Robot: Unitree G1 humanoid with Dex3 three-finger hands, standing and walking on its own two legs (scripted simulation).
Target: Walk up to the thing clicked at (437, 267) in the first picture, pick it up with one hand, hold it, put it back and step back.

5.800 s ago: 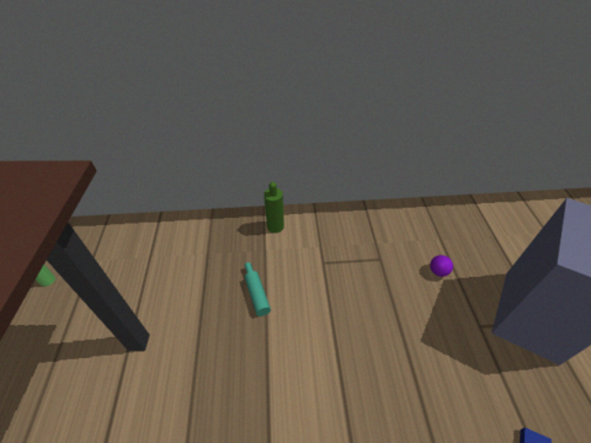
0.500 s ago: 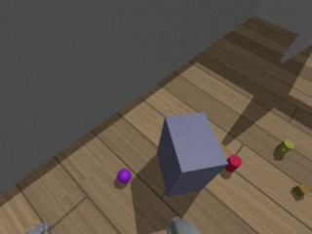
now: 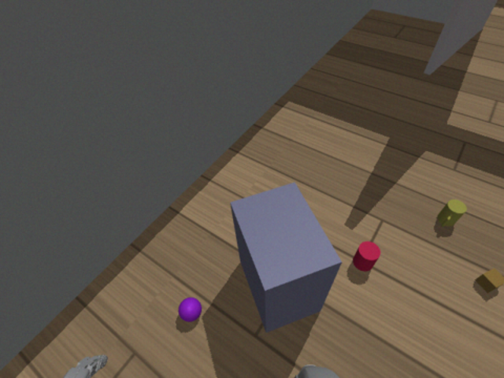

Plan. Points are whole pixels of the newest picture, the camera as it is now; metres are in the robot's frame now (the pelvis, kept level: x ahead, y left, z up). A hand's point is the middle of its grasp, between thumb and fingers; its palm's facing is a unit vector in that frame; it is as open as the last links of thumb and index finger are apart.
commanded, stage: walk up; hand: left
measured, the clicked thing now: (190, 309) +0.45 +0.28 -0.71
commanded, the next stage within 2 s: none
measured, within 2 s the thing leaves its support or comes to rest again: neither
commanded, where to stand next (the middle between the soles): +0.08 +0.02 m, yaw +3 degrees
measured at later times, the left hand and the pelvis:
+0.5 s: hand out of the picture +0.04 +0.32 -0.15, palm faces +0.15 -0.88 -0.46, open 7.4 cm; pelvis -0.02 +0.02 -0.02, yaw +8 degrees
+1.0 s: hand out of the picture +0.02 +0.26 -0.12, palm faces +0.05 -0.89 -0.45, open 7.4 cm; pelvis +0.01 -0.03 +0.00, yaw +3 degrees
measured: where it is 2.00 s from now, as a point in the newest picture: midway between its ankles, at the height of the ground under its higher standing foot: outside the picture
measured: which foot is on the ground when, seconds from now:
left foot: up 0.00-0.46, down 0.48-0.92, up 0.94-1.00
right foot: down 0.00-0.50, up 0.52-0.88, down 0.90-1.00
